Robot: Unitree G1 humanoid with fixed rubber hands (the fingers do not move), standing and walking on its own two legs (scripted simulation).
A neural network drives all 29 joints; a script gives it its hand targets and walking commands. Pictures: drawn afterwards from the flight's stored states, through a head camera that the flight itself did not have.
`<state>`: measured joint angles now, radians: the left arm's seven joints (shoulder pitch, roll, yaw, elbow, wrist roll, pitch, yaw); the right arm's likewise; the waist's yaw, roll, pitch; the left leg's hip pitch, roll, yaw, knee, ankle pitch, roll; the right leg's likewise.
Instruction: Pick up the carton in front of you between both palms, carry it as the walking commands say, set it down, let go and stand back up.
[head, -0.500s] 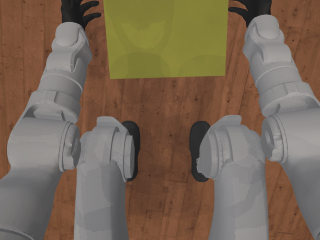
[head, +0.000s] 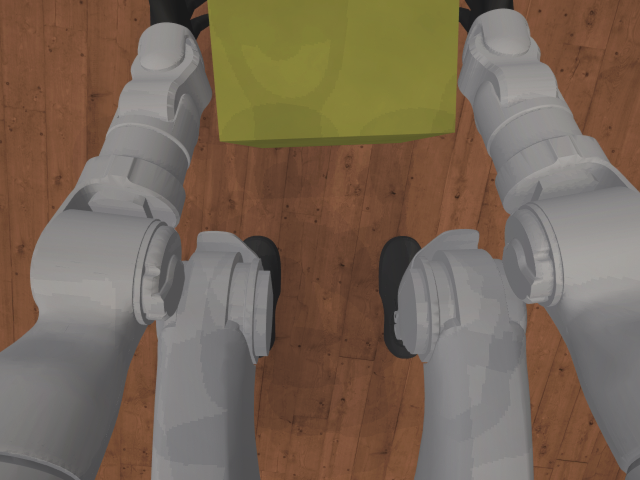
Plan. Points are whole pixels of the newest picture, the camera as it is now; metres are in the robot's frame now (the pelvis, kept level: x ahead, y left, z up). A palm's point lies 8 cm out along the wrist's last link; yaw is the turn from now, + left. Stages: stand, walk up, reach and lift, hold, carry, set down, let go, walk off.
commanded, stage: reach and lift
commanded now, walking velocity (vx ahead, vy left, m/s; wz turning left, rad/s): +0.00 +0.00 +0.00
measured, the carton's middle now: (330, 53) +0.51 +0.00 -0.24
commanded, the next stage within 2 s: none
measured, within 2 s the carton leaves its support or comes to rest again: leaves its support in 0.08 s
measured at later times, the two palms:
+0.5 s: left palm out of the picture +0.48 +0.14 +0.01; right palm out of the picture +0.49 -0.16 +0.01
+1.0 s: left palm out of the picture +0.45 +0.14 +0.16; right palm out of the picture +0.45 -0.16 +0.16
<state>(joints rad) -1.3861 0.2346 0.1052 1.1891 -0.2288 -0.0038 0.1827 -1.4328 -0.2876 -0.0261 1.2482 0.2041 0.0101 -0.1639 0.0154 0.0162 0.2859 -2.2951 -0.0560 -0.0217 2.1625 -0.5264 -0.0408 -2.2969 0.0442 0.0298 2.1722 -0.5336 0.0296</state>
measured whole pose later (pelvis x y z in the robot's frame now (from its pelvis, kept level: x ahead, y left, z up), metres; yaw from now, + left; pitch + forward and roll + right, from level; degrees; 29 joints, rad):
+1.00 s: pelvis +0.04 +0.00 +0.21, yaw -1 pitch +34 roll +0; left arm -0.69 -0.05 0.36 0.64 0.11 0.30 0.08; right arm -0.72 0.02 -0.32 0.69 -0.10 0.30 -0.09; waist 0.01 0.00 -0.21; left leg -1.59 -0.11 -0.10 1.52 -0.53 -0.05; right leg -1.59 0.12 0.10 1.53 -0.52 0.04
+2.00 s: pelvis +0.10 +0.00 +0.40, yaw -1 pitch -3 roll +0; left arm -0.29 -0.16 0.29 0.42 0.27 0.60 0.00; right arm -0.28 0.15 -0.28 0.43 -0.27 0.61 -0.02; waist 0.01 0.00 -0.04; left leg -0.20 -0.06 -0.15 0.50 -0.24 -0.01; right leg -0.20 0.06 0.15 0.50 -0.24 0.01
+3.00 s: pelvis +0.11 +0.00 +0.41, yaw -1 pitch -5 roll +0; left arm -0.21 -0.14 0.19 0.21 0.24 0.73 0.01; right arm -0.21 0.14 -0.19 0.22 -0.23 0.74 -0.02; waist 0.00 0.00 -0.02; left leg -0.08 -0.05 -0.14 0.39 -0.21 -0.01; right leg -0.08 0.05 0.14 0.39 -0.21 0.00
